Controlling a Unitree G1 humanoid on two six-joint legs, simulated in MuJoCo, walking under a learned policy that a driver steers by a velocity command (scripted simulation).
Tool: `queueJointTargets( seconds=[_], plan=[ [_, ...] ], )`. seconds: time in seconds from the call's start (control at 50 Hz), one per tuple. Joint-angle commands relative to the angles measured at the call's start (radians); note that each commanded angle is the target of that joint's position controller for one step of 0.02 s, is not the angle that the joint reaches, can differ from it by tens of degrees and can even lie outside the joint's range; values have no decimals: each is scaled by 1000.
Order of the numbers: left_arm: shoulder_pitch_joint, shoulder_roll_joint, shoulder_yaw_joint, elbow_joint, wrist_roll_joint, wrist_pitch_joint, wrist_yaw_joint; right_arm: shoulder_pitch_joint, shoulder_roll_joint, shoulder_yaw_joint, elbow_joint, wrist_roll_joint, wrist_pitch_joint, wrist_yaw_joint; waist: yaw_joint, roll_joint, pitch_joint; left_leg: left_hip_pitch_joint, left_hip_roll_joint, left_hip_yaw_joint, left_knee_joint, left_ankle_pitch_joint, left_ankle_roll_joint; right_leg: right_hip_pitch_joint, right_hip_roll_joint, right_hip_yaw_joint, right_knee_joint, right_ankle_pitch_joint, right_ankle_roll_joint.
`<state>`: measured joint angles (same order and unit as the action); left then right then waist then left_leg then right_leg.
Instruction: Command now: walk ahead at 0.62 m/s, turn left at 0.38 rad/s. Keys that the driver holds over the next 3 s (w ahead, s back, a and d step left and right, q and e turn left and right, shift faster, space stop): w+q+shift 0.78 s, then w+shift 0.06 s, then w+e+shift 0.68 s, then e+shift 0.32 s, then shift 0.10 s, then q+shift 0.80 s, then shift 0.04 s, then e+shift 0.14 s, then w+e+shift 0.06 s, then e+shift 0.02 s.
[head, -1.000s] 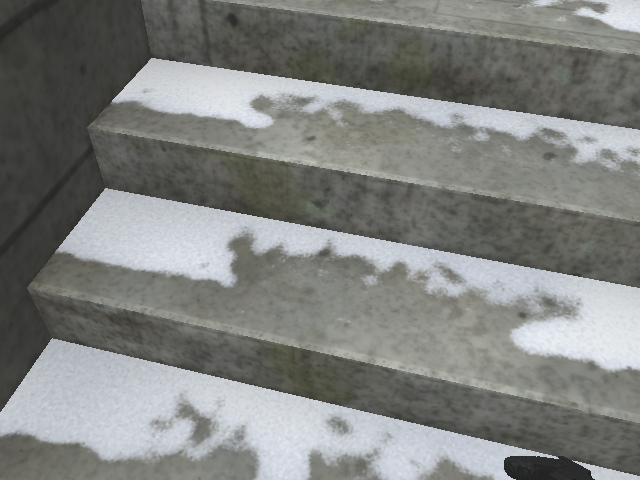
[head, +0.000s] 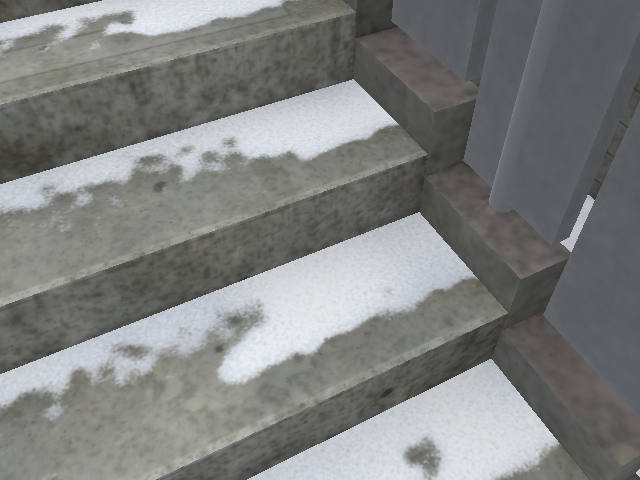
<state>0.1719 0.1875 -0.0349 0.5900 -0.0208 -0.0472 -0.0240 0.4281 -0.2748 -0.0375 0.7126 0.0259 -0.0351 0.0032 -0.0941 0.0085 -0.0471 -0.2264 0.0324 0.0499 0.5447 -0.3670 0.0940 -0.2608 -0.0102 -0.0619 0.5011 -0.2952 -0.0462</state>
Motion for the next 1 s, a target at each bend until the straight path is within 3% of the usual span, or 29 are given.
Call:
queueJointTargets(
  seconds=[0.02, 0.04, 0.08, 0.12, 0.18, 0.24, 0.28, 0.3, 0.36, 0.4, 0.42, 0.44, 0.46, 0.5, 0.56, 0.6, 0.66, 0.7, 0.74, 0.76, 0.78, 0.8, 0.82, 0.84, 0.86, 0.88, 0.9, 0.96, 1.0],
  plan=[
    [355, 283, 118, 47, 44, -42, 3, -249, 11, 25, -138, 16, -54, 36, 253, -275, -76, -721, -53, -44, 591, -93, 14, 660, -365, 513, -211, 16, -181],
    [343, 225, 117, 42, 70, -51, 6, -196, 5, 19, -109, 38, -51, 28, 245, -125, -119, -841, -4, -183, 1002, -54, -23, 608, -458, 654, -247, -233, -237],
    [210, 124, 83, 33, 45, -63, 5, -223, 19, 22, -112, 42, -35, 19, 185, -77, 24, -1061, 9, -199, 1382, 66, -59, 511, -398, 475, -243, -204, -166],
    [218, 9, 43, 105, 60, -57, 1, -282, 98, 57, -152, 40, -24, 27, 142, -61, 117, -1198, 22, -189, 1629, 76, -50, 405, -340, 288, -216, -58, -106],
    [313, -15, 30, 250, 74, -44, -2, -324, 191, 95, -185, 47, -20, 46, 102, -76, 159, -1341, 16, -196, 1900, 85, -5, 296, -319, 125, -206, 118, -11],
    [174, -21, 3, 273, 89, -27, 4, -487, 170, 122, -276, 22, -2, 53, 36, -49, 251, -1096, -17, -81, 1531, 277, 13, -184, -172, -126, -322, 240, 86],
    [236, 85, 14, 307, 52, -51, 58, -567, 144, 130, -328, -4, 20, 41, 45, -86, 236, -913, -1, 95, 1338, 206, -29, -293, -204, -143, -500, 336, 11],
    [168, 99, 5, 309, 31, -73, 73, -524, 109, 116, -318, 20, 19, 48, -1, -87, 186, -643, -19, 178, 1180, 198, 4, -340, -162, -251, -471, 759, 44],
    [263, 423, 80, 302, 10, -70, 109, -353, -11, 46, -308, -17, -2, 44, -151, -276, -167, -213, -142, 257, 872, -195, 62, 78, -279, -181, -95, 2058, -25],
    [101, 430, 107, 178, 12, -18, 106, -44, -133, -27, -184, -13, 17, 52, -237, -242, -238, 6, -170, 46, 346, -262, 152, 180, -285, -128, 470, 1860, -80],
    [81, 214, 62, 85, 43, -56, 71, -27, -185, -38, -126, -25, 18, 56, -110, 136, -138, 191, -58, -403, 186, -118, 249, -257, -83, -30, 891, 473, -60],
    [28, 149, 47, -6, 68, -121, 27, -63, -186, -33, -140, -57, 5, 24, -46, 401, -238, 274, 71, -1023, -198, -466, 379, -593, 106, 224, 1264, 177, -74],
    [-68, 106, 47, -59, 64, -158, 4, 25, -98, -21, -97, -53, -16, 12, -54, 237, -125, 216, 143, -1139, -329, -496, 322, -724, 108, 262, 1562, 162, -94],
    [-142, -34, -4, -133, 78, -154, -29, 65, 40, 8, 7, -15, -37, 26, 67, -129, 101, 29, 100, -964, -261, -371, 189, -924, 44, 253, 1749, 92, -105],
    [70, -85, -45, -83, 48, -99, -38, -82, 122, 38, 24, -38, -22, 31, 229, -81, 146, -198, -40, -524, -159, -64, 132, -984, -15, 182, 1808, 93, -64],
    [-152, -117, -82, -173, 63, -99, -28, -85, 90, 42, 77, -44, -19, 34, 199, -17, 198, -341, -65, -438, -231, 6, 140, -1004, -22, 42, 1806, 15, -27],
    [-337, -133, -121, -303, 83, -115, 7, -35, 12, 35, 126, 15, -51, 26, 167, 22, 214, -455, -89, -504, -356, -89, 135, -940, -80, 12, 1457, -60, 2],
    [-447, -125, -130, -375, 113, -126, 48, -12, -45, 4, 116, 44, -37, -7, 144, 0, 28, -688, -30, -430, -505, 265, 151, -229, -90, -95, 930, -7, 21],
    [-49, 85, 3, -273, 51, -116, 86, -41, -180, -36, 100, 21, -65, -14, 341, 117, -348, -422, -1, -453, -167, 1356, 96, 288, 34, -63, 773, -126, 32],
    [310, 245, 89, -174, 18, -106, 97, -247, -312, -75, 45, -2, -70, -12, 554, 202, -470, -254, -8, -443, 220, 1728, 31, 414, -2, 116, 561, -292, -2],
    [546, 375, 131, -53, 6, -97, 94, -396, -241, -60, -27, -37, -102, -9, 589, 59, -548, -225, -58, -398, 509, 1353, 14, 555, -56, 277, 330, -358, -22],
    [542, 369, 112, 73, 11, -82, 82, -438, 59, 14, -112, -60, -121, 9, 399, -412, -346, -511, -206, -335, 870, 169, 22, 526, -202, 646, 79, -83, -105],
    [308, 248, 88, 5, 39, -65, 108, -198, 99, 17, -108, -20, -124, 48, 222, -498, -286, -711, -189, -392, 1268, 175, 23, 377, -421, 1209, -230, -357, -236],
    [194, 113, 69, 26, 15, -55, 105, -240, 71, 21, -144, -11, -104, 59, 187, -298, -55, -799, -113, -257, 1465, 164, 23, 196, -411, 1114, -255, -665, -268],
    [171, -9, 34, 104, 11, -51, 88, -272, 157, 60, -190, -35, -73, 70, 141, -184, 80, -838, -89, -225, 1571, 169, 41, -16, -365, 927, -217, -652, -246],
    [178, -65, 25, 160, 20, -41, 70, -254, 198, 78, -198, -51, -51, 74, 83, -79, 115, -841, -74, -219, 1584, 145, 61, -103, -320, 757, -152, -543, -196],
    [184, -103, 24, 219, 41, -33, 54, -209, 190, 81, -186, -29, -36, 72, 29, -31, 141, -816, -72, -259, 1580, 132, 64, -179, -275, 589, -116, -442, -148],
    [195, -38, 29, 276, 15, -24, 23, -276, 201, 122, -232, -4, -35, 56, 11, 24, 218, -960, -2, -229, 1499, 67, 18, -224, -236, 380, -193, -281, -155],
    [141, 7, 23, 252, 5, -23, 33, -364, 158, 136, -302, -31, -37, 48, -20, 52, 196, -933, 77, -114, 1326, 132, -43, -283, -181, 297, -226, -205, -148]
  ],
)
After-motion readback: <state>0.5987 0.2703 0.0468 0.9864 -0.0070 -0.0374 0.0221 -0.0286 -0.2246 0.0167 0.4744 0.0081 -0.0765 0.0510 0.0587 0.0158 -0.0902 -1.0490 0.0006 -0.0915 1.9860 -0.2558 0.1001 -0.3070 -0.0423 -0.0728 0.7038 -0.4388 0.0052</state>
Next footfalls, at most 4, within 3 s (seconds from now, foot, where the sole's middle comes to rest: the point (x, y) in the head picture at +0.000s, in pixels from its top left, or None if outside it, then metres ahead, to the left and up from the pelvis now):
0.40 left None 0.31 0.08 -0.61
0.78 right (275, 319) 0.71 0.05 -0.45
1.10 left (25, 346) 0.61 0.44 -0.32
1.40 right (116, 219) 0.84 0.32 -0.29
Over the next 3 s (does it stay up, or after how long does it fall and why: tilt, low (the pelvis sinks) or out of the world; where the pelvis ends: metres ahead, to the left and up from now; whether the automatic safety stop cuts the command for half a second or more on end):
stays up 1.09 0.63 0.63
